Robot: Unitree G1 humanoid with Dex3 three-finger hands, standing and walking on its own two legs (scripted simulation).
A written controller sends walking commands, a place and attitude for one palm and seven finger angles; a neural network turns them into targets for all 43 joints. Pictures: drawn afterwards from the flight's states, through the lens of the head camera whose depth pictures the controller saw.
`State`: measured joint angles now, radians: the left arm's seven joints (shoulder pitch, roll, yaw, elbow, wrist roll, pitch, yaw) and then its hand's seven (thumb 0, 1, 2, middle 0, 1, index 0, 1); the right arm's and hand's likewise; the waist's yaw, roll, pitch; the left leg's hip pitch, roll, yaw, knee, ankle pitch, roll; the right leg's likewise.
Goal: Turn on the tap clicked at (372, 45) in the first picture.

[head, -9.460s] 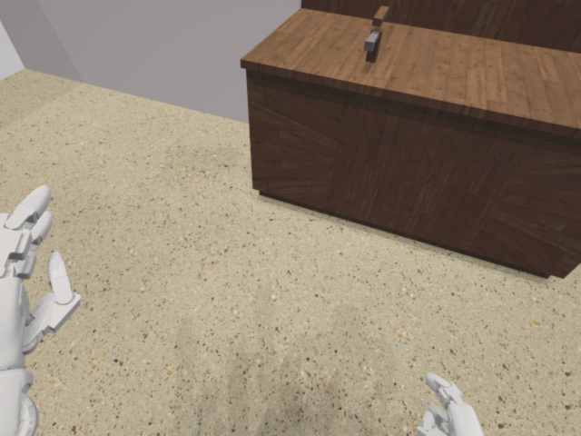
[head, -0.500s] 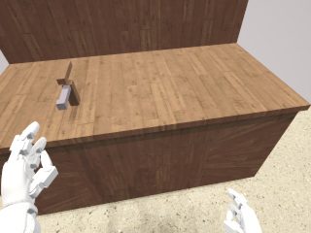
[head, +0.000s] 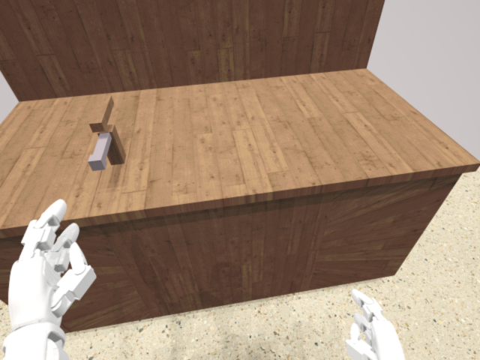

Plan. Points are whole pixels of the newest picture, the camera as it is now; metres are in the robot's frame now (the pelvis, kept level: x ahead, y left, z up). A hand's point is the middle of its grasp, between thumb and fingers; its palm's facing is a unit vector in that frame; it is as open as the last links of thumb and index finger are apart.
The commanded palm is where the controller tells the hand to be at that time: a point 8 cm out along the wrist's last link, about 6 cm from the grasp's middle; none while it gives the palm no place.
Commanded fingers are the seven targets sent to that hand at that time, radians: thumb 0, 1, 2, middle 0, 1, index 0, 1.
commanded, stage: turn the palm inward beside the body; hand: left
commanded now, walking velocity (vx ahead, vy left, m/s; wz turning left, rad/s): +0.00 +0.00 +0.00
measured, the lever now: (97, 162) +0.47 +0.40 +0.07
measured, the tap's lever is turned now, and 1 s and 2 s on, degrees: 0 0 0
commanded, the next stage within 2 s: reach beside the lever's end, fingers flat in 0.34 s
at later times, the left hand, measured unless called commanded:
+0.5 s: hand (97, 269) +0.19 +0.22 +0.13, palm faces +0.47 -0.88 -0.09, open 7.4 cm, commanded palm +0.14 +0.27 +0.14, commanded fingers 0.00 0.90 0.90 -0.20 -0.30 -0.20 -0.30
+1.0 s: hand (93, 237) +0.25 +0.27 +0.11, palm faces +0.51 -0.86 -0.08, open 7.4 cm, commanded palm +0.21 +0.32 +0.12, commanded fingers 0.00 0.90 0.90 -0.19 -0.28 -0.19 -0.28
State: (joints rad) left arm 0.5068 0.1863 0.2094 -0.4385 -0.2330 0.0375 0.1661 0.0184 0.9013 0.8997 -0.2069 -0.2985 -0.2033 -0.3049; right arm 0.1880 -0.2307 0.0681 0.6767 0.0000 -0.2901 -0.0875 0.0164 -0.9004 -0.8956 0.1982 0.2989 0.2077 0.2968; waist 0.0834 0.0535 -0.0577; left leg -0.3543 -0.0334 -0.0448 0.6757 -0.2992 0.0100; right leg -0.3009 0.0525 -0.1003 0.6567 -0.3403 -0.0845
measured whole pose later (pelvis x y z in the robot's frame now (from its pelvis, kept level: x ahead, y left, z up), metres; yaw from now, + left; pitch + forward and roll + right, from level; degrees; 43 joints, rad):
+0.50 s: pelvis +0.00 -0.01 +0.00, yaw +0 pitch -1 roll +0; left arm 0.51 0.19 0.21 -0.44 -0.24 0.06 0.17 0.02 0.90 0.90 -0.21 -0.30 -0.20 -0.30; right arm 0.19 -0.24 0.06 0.67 0.01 -0.28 -0.09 0.02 -0.90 -0.90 0.20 0.30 0.21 0.30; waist 0.08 0.06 -0.07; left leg -0.37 -0.03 -0.05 0.69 -0.31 0.00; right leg -0.32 0.06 -0.10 0.67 -0.35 -0.09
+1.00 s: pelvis +0.01 +0.00 +0.00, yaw -1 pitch +2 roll +0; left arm 0.24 0.23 0.32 -0.13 -0.24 0.01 0.15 0.02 0.90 0.90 -0.20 -0.29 -0.20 -0.30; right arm 0.18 -0.24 0.05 0.71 0.01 -0.25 -0.11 0.02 -0.90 -0.90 0.20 0.30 0.21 0.30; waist 0.06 0.04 -0.06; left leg -0.41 -0.03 -0.03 0.69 -0.31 0.01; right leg -0.36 0.05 -0.09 0.67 -0.35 -0.08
